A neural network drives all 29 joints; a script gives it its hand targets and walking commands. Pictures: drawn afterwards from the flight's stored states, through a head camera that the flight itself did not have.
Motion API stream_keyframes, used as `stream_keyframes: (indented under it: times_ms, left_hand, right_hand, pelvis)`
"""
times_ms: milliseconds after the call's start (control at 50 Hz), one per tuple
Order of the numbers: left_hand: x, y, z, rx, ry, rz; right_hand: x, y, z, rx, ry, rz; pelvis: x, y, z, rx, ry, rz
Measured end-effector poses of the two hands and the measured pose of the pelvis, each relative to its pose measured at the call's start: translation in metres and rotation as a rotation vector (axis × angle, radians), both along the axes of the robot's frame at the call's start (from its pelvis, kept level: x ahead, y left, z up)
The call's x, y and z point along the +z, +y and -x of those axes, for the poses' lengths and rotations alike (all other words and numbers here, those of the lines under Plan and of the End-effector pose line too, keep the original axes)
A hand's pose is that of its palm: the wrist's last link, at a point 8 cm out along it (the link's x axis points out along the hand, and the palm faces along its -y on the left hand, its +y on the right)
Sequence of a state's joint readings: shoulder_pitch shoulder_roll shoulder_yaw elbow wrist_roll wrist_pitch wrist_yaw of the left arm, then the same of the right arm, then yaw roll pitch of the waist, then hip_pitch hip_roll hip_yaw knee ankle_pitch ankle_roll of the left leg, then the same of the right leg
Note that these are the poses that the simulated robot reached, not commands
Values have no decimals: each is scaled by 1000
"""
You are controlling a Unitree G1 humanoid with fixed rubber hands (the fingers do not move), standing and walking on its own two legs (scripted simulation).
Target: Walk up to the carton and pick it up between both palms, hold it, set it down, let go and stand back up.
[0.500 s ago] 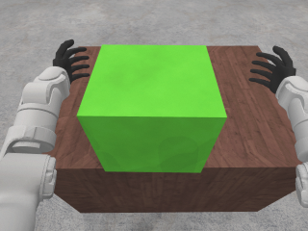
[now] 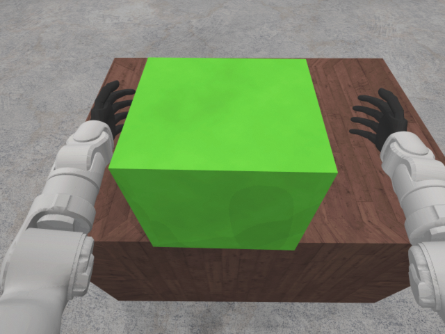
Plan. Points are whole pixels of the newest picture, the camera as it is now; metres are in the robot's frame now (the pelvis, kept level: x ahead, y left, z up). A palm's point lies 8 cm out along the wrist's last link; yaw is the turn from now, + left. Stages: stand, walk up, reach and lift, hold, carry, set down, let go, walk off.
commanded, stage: reach and lift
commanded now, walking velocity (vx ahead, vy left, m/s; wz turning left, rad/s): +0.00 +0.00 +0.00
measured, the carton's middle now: (224, 158) +0.47 +0.01 +0.02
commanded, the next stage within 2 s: none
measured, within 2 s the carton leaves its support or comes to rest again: neither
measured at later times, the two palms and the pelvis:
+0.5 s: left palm (111, 149) +0.45 +0.23 +0.08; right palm (371, 157) +0.43 -0.26 +0.06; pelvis -0.02 +0.00 -0.03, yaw +0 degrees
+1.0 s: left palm (117, 153) +0.45 +0.22 +0.07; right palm (347, 158) +0.44 -0.22 +0.05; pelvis -0.03 +0.00 -0.03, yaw +1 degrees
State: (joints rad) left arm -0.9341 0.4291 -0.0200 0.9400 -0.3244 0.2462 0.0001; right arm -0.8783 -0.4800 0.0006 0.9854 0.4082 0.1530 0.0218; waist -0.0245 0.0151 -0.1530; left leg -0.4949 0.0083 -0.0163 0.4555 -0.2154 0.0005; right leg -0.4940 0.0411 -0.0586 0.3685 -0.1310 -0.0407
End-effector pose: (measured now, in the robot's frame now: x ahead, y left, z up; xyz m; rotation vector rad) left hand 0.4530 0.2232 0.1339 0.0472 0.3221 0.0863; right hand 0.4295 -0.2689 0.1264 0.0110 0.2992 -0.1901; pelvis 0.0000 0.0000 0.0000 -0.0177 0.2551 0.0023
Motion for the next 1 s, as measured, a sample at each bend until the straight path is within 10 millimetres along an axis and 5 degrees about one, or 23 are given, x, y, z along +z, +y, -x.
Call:
stream_keyframes:
  times_ms: [160,520,760,1000]
  left_hand:
    - [-27,6,7,24,4,-42]
    - [-57,5,7,42,-51,-64]
    - [-68,3,7,43,-64,-53]
    - [-68,-3,7,33,-70,-49]
  right_hand:
    - [-34,0,4,0,10,1]
    - [-64,5,0,1,-14,11]
    - [-77,13,-1,20,-20,5]
    - [-74,44,-9,46,-31,-10]
  pelvis:
    - [-7,1,4,0,48,2]
    - [-26,-5,22,-3,177,-2]
    - [-34,-7,29,4,219,-3]
    - [-32,-4,26,17,216,7]
